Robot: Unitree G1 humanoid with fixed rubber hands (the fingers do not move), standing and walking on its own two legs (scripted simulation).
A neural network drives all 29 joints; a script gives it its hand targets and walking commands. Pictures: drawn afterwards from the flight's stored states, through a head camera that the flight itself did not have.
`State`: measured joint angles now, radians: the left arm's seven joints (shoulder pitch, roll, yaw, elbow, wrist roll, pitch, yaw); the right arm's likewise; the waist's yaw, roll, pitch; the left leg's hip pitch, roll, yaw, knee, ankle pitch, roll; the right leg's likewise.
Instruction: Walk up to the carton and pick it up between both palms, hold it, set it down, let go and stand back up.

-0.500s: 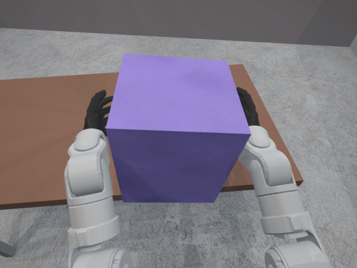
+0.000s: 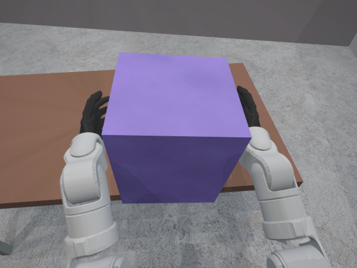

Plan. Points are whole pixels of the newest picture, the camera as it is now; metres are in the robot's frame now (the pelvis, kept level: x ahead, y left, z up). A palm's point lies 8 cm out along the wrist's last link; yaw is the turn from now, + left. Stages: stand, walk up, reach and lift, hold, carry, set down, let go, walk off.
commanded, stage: hold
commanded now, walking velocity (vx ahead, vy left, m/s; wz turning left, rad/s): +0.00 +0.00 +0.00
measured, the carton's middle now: (171, 135) +0.35 +0.01 +0.13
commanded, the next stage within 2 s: set down in 1.02 s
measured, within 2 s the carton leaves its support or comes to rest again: neither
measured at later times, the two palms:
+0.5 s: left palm (97, 132) +0.33 +0.15 +0.17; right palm (250, 128) +0.34 -0.15 +0.15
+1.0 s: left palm (98, 127) +0.34 +0.14 +0.18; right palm (253, 126) +0.34 -0.16 +0.16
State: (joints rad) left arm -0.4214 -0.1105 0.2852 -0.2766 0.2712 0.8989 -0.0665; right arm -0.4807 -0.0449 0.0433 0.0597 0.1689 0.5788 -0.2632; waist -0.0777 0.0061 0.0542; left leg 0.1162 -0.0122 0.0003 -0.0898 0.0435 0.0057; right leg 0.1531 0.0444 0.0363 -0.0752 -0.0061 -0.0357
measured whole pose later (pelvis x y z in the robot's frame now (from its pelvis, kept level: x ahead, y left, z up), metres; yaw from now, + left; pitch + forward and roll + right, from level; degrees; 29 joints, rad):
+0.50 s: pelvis -0.01 +0.00 +0.00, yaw -1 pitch -5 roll +0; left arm -0.51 -0.11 0.32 -0.15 0.30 0.88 -0.08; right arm -0.54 -0.03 0.00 0.16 0.12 0.57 -0.24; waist -0.07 0.01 0.07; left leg 0.12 -0.01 0.01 -0.09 0.06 0.01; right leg 0.14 0.05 0.05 -0.06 0.00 -0.04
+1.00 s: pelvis +0.00 +0.00 +0.00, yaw -1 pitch -5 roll +0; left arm -0.47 -0.12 0.29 -0.21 0.29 0.89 -0.07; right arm -0.50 -0.05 0.02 0.10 0.14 0.58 -0.25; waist -0.08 0.02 0.06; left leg 0.13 -0.01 0.01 -0.09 0.04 0.01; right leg 0.16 0.04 0.04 -0.06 -0.01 -0.03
